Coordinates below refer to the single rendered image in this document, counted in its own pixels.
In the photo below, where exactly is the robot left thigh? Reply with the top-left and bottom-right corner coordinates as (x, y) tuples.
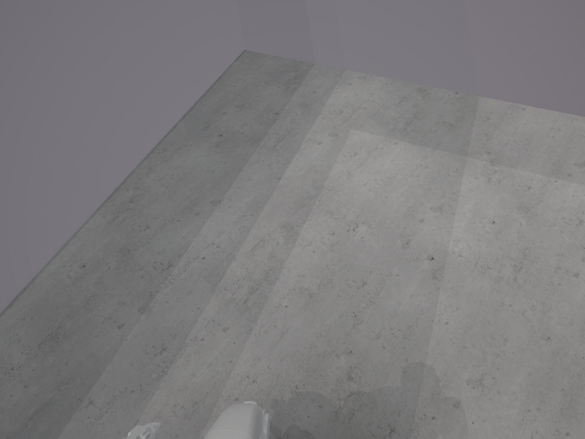
(203, 403), (270, 439)

